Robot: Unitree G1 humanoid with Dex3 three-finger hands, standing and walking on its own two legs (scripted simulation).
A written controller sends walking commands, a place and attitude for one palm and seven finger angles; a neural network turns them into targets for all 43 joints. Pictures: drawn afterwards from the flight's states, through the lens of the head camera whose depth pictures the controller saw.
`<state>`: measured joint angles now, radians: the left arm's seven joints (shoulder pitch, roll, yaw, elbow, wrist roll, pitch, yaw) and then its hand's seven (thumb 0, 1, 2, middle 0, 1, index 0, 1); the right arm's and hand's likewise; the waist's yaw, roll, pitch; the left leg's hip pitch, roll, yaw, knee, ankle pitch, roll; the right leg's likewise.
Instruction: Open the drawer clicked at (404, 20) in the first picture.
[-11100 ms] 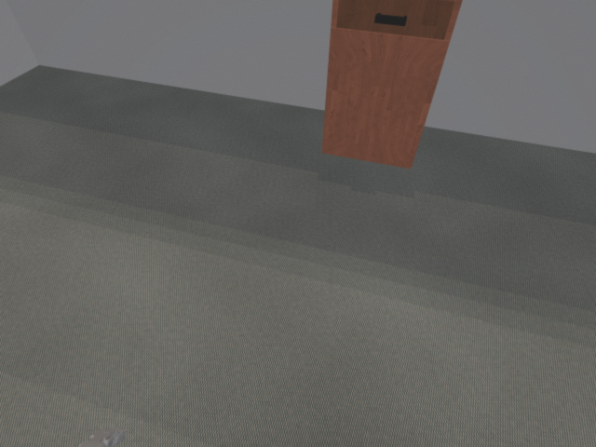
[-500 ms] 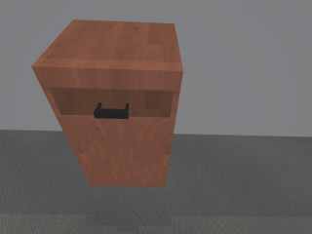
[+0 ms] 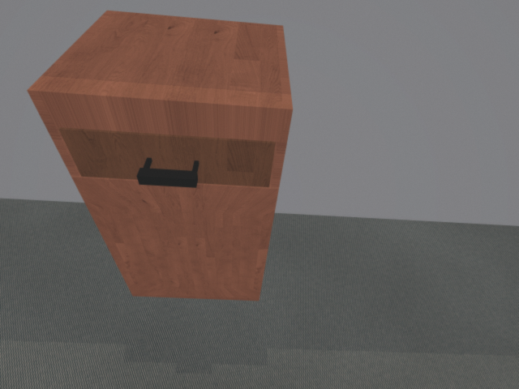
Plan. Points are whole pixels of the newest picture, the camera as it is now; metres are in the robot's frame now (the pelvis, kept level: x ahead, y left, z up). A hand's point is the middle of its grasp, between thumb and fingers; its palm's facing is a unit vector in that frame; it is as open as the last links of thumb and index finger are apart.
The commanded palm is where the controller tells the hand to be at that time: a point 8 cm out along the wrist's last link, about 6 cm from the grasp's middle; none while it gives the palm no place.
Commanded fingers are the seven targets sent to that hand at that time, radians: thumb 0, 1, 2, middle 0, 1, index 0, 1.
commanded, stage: come to a stop and stand still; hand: left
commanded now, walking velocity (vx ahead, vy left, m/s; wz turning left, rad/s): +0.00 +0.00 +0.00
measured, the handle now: (170, 170) +0.55 +0.23 -0.02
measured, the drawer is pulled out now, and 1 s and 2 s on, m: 0.00 0.00 0.00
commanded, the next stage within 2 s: look again from close up in 0.32 s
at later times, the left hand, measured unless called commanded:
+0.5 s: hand out of the picture -0.02 +0.15 -0.17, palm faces +0.03 -0.99 -0.16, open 7.4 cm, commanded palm none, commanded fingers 0.00 0.90 0.90 -0.20 -0.30 -0.20 -0.30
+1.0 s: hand out of the picture +0.03 +0.17 -0.18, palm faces +0.01 -0.98 -0.18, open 7.3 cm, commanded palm none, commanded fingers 0.00 0.90 0.90 -0.20 -0.30 -0.20 -0.30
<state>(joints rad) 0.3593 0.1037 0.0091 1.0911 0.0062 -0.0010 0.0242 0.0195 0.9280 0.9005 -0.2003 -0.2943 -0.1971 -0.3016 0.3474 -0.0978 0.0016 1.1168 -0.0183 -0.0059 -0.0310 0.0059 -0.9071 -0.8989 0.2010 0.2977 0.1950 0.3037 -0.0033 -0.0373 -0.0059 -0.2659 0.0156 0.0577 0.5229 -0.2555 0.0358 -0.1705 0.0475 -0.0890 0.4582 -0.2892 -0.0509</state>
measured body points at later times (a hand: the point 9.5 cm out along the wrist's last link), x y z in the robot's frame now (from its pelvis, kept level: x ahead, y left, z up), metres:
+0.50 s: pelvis +0.01 +0.00 +0.00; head +0.02 +0.00 +0.45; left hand -0.02 +0.20 -0.16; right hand -0.01 -0.21 -0.16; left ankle +0.01 +0.10 -0.74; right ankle -0.03 -0.08 -0.74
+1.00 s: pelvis +0.03 +0.00 +0.00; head +0.04 +0.00 +0.45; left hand +0.03 +0.22 -0.16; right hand +0.02 -0.21 -0.16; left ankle +0.01 +0.10 -0.74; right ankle -0.03 -0.08 -0.74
